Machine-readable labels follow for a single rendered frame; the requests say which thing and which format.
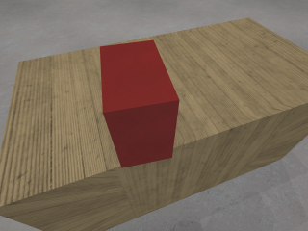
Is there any carton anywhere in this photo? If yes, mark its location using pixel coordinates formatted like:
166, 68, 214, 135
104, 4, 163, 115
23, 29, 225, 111
100, 40, 180, 168

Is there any pedestal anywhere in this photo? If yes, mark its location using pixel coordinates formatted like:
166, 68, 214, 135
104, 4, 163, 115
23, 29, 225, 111
0, 17, 308, 231

